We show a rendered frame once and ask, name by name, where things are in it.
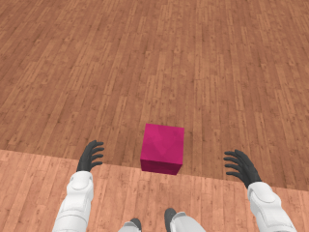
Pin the robot left foot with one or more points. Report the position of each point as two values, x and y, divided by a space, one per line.
137 222

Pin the robot right thigh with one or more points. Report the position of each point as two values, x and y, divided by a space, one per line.
185 224

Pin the right robot forearm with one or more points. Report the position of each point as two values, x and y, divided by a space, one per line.
265 205

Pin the robot right hand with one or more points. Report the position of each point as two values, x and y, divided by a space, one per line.
246 170

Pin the carton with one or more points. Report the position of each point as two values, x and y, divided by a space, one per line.
162 149

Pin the robot left hand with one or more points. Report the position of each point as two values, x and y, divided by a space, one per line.
85 163

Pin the left robot forearm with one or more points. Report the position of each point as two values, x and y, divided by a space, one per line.
74 213

